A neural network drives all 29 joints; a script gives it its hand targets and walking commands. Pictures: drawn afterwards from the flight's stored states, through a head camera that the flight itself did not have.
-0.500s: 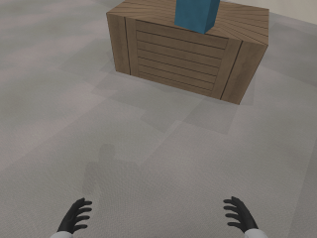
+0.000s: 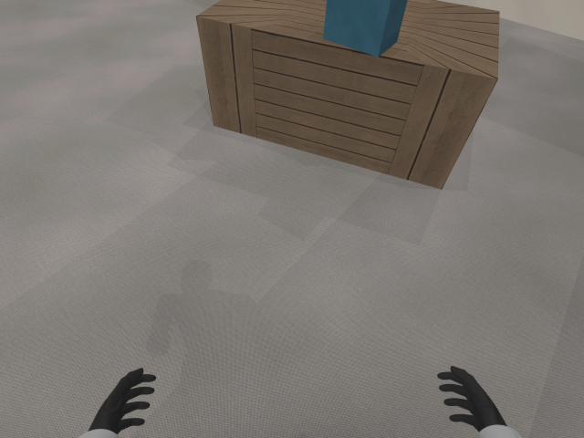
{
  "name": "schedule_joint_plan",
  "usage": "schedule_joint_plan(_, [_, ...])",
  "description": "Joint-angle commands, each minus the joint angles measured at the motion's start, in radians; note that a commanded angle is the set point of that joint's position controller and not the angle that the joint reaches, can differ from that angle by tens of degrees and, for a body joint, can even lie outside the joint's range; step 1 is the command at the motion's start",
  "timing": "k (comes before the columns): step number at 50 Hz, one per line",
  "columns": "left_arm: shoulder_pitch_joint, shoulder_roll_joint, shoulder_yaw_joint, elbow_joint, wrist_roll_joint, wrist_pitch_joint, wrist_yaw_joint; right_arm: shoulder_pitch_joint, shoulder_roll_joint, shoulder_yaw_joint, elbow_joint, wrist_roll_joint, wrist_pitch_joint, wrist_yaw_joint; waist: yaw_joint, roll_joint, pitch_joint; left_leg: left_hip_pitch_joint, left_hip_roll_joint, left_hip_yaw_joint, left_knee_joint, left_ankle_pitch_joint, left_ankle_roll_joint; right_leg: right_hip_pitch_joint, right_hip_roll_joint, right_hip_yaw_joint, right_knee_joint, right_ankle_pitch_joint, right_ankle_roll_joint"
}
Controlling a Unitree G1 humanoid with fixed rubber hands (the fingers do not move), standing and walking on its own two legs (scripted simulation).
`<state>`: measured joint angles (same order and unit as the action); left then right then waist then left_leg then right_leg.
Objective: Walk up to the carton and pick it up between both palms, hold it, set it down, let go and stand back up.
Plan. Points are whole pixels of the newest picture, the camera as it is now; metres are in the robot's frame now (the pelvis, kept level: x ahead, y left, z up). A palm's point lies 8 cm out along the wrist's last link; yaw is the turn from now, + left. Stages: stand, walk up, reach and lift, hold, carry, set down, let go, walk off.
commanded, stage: stand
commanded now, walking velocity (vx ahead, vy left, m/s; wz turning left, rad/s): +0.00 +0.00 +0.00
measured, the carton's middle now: (365, 11) +1.59 -0.31 -0.05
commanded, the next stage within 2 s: none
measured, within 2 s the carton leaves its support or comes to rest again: neither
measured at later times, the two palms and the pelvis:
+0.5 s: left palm out of the picture +0.14 +0.26 -0.08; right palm (491, 433) +0.14 -0.27 -0.07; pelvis -0.01 +0.00 +0.00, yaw +0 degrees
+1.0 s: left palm out of the picture +0.12 +0.26 -0.08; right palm out of the picture +0.11 -0.28 -0.08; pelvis -0.02 +0.00 +0.00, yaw +0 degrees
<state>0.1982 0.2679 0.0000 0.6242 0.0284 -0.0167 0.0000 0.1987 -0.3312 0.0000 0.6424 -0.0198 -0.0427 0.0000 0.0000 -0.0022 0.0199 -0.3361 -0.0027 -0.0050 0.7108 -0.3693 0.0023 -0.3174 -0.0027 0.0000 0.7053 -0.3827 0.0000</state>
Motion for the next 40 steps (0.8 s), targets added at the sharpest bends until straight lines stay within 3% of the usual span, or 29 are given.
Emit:
schedule_joint_plan(1, [-0.076,0.225,0.087,-0.054,-0.016,-0.040,0.012,-0.083,-0.178,-0.083,-0.062,-0.015,-0.028,-0.014,0.018,-0.016,-0.056,0.037,0.091,-0.085,-0.122,0.211,0.077,-0.012,-0.072,0.086,-0.096,0.195,-0.065])
schedule_joint_plan(3, [-0.029,0.247,0.092,-0.031,-0.006,-0.038,0.018,-0.059,-0.176,-0.073,-0.050,-0.011,-0.023,-0.005,0.002,0.016,-0.087,0.037,0.091,-0.095,-0.113,0.206,0.074,0.021,-0.076,0.095,-0.102,0.208,-0.079])
schedule_joint_plan(4, [-0.065,0.263,0.103,-0.041,-0.003,-0.038,0.015,-0.042,-0.159,-0.069,-0.051,-0.006,-0.025,-0.009,-0.013,-0.025,-0.068,0.039,0.092,-0.089,-0.124,0.189,0.071,-0.006,-0.067,0.103,-0.103,0.195,-0.079])
schedule_joint_plan(5, [-0.041,0.255,0.103,-0.037,-0.006,-0.039,0.010,-0.081,-0.199,-0.086,-0.053,-0.013,-0.029,-0.011,0.016,0.023,-0.056,0.001,0.101,-0.112,-0.137,0.181,0.087,0.029,-0.065,0.076,-0.093,0.204,-0.069])
schedule_joint_plan(6, [-0.037,0.263,0.102,-0.018,-0.009,-0.041,0.013,-0.047,-0.176,-0.072,-0.041,-0.008,-0.027,-0.005,0.009,-0.019,-0.078,0.024,0.093,-0.102,-0.142,0.182,0.079,0.046,-0.075,0.102,-0.112,0.191,-0.073])
schedule_joint_plan(8, [-0.059,0.242,0.090,-0.026,-0.003,-0.043,0.006,-0.074,-0.190,-0.091,-0.046,-0.012,-0.029,-0.013,0.008,-0.024,-0.087,0.033,0.074,-0.068,-0.117,0.146,0.071,0.022,-0.080,0.100,-0.119,0.177,-0.080])
schedule_joint_plan(9, [-0.037,0.230,0.088,-0.026,-0.005,-0.047,0.005,-0.051,-0.187,-0.086,-0.041,-0.011,-0.027,-0.014,0.012,-0.048,-0.077,0.027,0.076,-0.085,-0.112,0.169,0.068,0.028,-0.079,0.095,-0.119,0.189,-0.078])
schedule_joint_plan(11, [-0.052,0.247,0.086,-0.020,-0.011,-0.046,0.005,-0.058,-0.201,-0.087,-0.033,-0.012,-0.025,-0.010,0.001,-0.006,-0.088,0.065,0.084,-0.088,-0.104,0.186,0.075,-0.016,-0.082,0.101,-0.115,0.179,-0.078])
schedule_joint_plan(12, [-0.050,0.227,0.082,-0.022,-0.009,-0.051,0.011,-0.059,-0.170,-0.083,-0.041,0.000,-0.025,-0.007,0.001,-0.031,-0.073,0.028,0.092,-0.115,-0.119,0.203,0.082,0.022,-0.080,0.104,-0.116,0.195,-0.086])
schedule_joint_plan(13, [-0.048,0.231,0.087,-0.025,-0.016,-0.050,0.009,-0.062,-0.192,-0.081,-0.039,-0.008,-0.033,-0.006,0.015,-0.029,-0.118,0.068,0.086,-0.089,-0.118,0.203,0.072,0.030,-0.080,0.100,-0.110,0.230,-0.082])
schedule_joint_plan(14, [-0.068,0.244,0.083,-0.029,0.001,-0.046,0.013,-0.058,-0.188,-0.082,-0.048,-0.009,-0.032,-0.005,-0.008,0.006,-0.100,0.057,0.093,-0.099,-0.121,0.196,0.066,0.034,-0.085,0.095,-0.122,0.240,-0.086])
schedule_joint_plan(15, [-0.059,0.258,0.092,-0.026,-0.008,-0.047,0.013,-0.056,-0.199,-0.089,-0.038,-0.008,-0.033,-0.010,-0.006,0.015,-0.110,0.062,0.093,-0.118,-0.125,0.236,0.083,0.039,-0.080,0.103,-0.111,0.236,-0.080])
schedule_joint_plan(18, [-0.062,0.219,0.074,-0.039,-0.007,-0.050,0.007,-0.081,-0.182,-0.083,-0.033,-0.006,-0.029,-0.006,0.016,-0.012,-0.084,0.032,0.084,-0.098,-0.118,0.228,0.084,0.039,-0.074,0.095,-0.113,0.239,-0.080])
schedule_joint_plan(19, [-0.059,0.251,0.088,-0.018,-0.007,-0.048,0.011,-0.047,-0.170,-0.083,-0.043,-0.005,-0.032,-0.005,-0.005,-0.047,-0.099,0.059,0.083,-0.101,-0.116,0.247,0.077,0.035,-0.080,0.115,-0.115,0.273,-0.084])
schedule_joint_plan(20, [-0.052,0.241,0.085,-0.006,-0.007,-0.044,0.015,-0.035,-0.200,-0.091,-0.025,-0.011,-0.029,-0.010,0.004,-0.030,-0.108,0.080,0.082,-0.089,-0.119,0.217,0.081,0.030,-0.080,0.080,-0.112,0.219,-0.082])
schedule_joint_plan(21, [-0.061,0.240,0.081,-0.011,-0.009,-0.045,0.015,-0.053,-0.210,-0.086,-0.030,-0.008,-0.029,-0.012,0.021,-0.041,-0.077,0.044,0.083,-0.105,-0.141,0.204,0.084,0.038,-0.077,0.100,-0.121,0.212,-0.087])
schedule_joint_plan(22, [-0.061,0.263,0.094,-0.013,-0.008,-0.048,0.011,-0.054,-0.200,-0.090,-0.029,-0.007,-0.029,-0.010,0.007,-0.050,-0.062,0.053,0.089,-0.106,-0.138,0.219,0.080,0.011,-0.083,0.099,-0.132,0.195,-0.079])
schedule_joint_plan(23, [-0.039,0.250,0.086,-0.018,-0.012,-0.046,0.009,-0.060,-0.198,-0.090,-0.022,-0.019,-0.028,-0.006,0.018,0.009,-0.095,0.085,0.088,-0.097,-0.130,0.210,0.080,0.016,-0.074,0.092,-0.114,0.183,-0.075])
schedule_joint_plan(25, [-0.031,0.269,0.096,-0.015,-0.011,-0.045,0.006,-0.052,-0.202,-0.085,-0.028,-0.007,-0.025,-0.009,0.017,-0.040,-0.113,0.077,0.092,-0.104,-0.140,0.246,0.076,0.022,-0.069,0.083,-0.109,0.224,-0.074])
schedule_joint_plan(26, [-0.045,0.226,0.083,-0.013,-0.010,-0.048,0.006,-0.064,-0.184,-0.078,-0.019,-0.008,-0.029,-0.010,0.023,-0.030,-0.087,0.056,0.102,-0.112,-0.148,0.234,0.083,0.038,-0.071,0.089,-0.114,0.204,-0.070])
schedule_joint_plan(28, [-0.053,0.251,0.086,-0.001,-0.012,-0.045,0.002,-0.062,-0.206,-0.085,-0.020,-0.003,-0.036,-0.012,-0.001,0.010,-0.078,0.018,0.094,-0.116,-0.135,0.220,0.079,0.042,-0.075,0.096,-0.108,0.232,-0.074])
schedule_joint_plan(29, [-0.077,0.271,0.096,0.002,-0.010,-0.047,0.004,-0.074,-0.186,-0.075,-0.016,-0.003,-0.028,-0.010,0.005,-0.039,-0.069,0.025,0.090,-0.099,-0.151,0.219,0.075,0.031,-0.074,0.089,-0.107,0.214,-0.074])
schedule_joint_plan(30, [-0.067,0.249,0.092,-0.009,-0.002,-0.040,0.008,-0.078,-0.191,-0.083,-0.024,-0.006,-0.029,-0.010,0.011,-0.016,-0.082,0.034,0.089,-0.101,-0.146,0.171,0.070,0.031,-0.075,0.092,-0.127,0.180,-0.078])
schedule_joint_plan(32, [-0.051,0.262,0.092,0.007,-0.010,-0.042,0.003,-0.067,-0.191,-0.077,-0.006,0.001,-0.026,-0.008,0.003,-0.045,-0.091,0.059,0.090,-0.108,-0.147,0.206,0.071,0.023,-0.081,0.102,-0.123,0.175,-0.079])
schedule_joint_plan(34, [-0.052,0.237,0.091,-0.004,-0.006,-0.038,0.008,-0.058,-0.213,-0.081,-0.003,-0.007,-0.031,-0.007,0.015,0.022,-0.080,0.038,0.107,-0.127,-0.165,0.143,0.076,0.031,-0.068,0.084,-0.123,0.143,-0.075])
schedule_joint_plan(36, [-0.056,0.252,0.086,0.008,-0.009,-0.040,0.007,-0.075,-0.204,-0.083,-0.005,-0.014,-0.026,-0.014,0.018,-0.022,-0.067,0.017,0.092,-0.128,-0.183,0.178,0.080,0.034,-0.065,0.080,-0.112,0.155,-0.072])
schedule_joint_plan(40, [-0.031,0.245,0.082,0.025,-0.007,-0.038,0.010,-0.059,-0.207,-0.079,0.028,-0.014,-0.033,-0.009,0.008,0.002,-0.090,0.077,0.094,-0.115,-0.156,0.176,0.070,0.007,-0.073,0.100,-0.124,0.123,-0.086])
